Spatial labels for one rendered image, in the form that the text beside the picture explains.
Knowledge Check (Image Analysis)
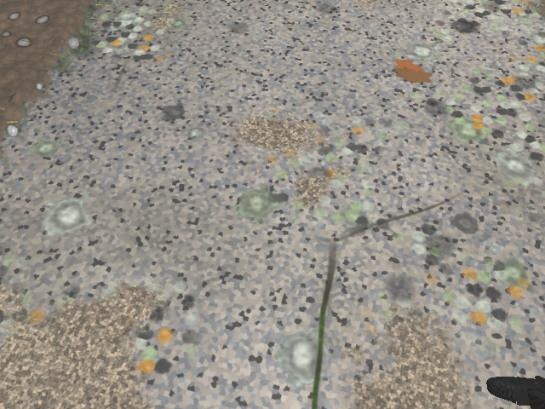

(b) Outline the right robot hand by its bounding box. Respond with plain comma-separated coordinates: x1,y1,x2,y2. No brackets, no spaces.
486,376,545,409

